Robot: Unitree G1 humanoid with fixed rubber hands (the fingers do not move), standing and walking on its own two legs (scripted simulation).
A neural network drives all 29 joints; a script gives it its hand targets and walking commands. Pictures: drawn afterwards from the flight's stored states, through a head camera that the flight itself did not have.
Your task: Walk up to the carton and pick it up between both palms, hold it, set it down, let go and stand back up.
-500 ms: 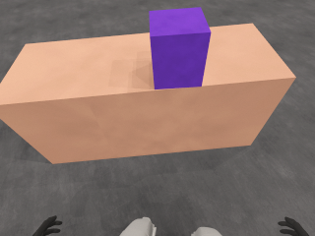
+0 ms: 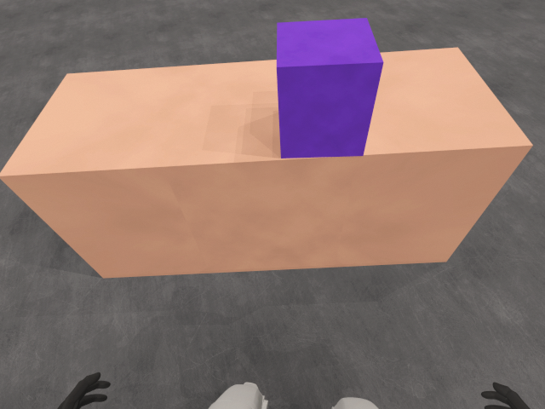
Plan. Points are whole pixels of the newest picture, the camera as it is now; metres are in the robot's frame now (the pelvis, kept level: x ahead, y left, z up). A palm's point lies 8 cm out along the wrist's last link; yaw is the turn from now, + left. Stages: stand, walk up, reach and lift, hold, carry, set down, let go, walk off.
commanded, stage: walk up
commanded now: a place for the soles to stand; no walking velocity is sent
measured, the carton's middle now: (321, 91) +0.79 -0.07 +0.00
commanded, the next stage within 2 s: none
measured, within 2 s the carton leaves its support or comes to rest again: neither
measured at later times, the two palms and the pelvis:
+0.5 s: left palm out of the picture +0.09 +0.33 -0.07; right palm out of the picture +0.11 -0.31 -0.09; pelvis +0.00 +0.00 +0.00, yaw +2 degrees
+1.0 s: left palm out of the picture +0.11 +0.34 -0.07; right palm out of the picture +0.09 -0.31 -0.08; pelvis +0.02 +0.01 +0.00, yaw +2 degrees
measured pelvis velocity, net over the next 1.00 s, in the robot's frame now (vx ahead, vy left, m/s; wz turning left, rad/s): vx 0.02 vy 0.01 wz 0.03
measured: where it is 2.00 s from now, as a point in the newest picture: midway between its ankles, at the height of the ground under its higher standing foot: (305, 396)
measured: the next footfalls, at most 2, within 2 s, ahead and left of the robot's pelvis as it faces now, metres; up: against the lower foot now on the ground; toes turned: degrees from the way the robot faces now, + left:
right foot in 1.12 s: +0.13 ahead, -0.14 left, +0.00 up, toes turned +1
left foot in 1.50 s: +0.26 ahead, +0.13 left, +0.00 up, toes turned -1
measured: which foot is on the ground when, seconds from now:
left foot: down 0.00-1.00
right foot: down 0.00-0.90, up 0.92-1.00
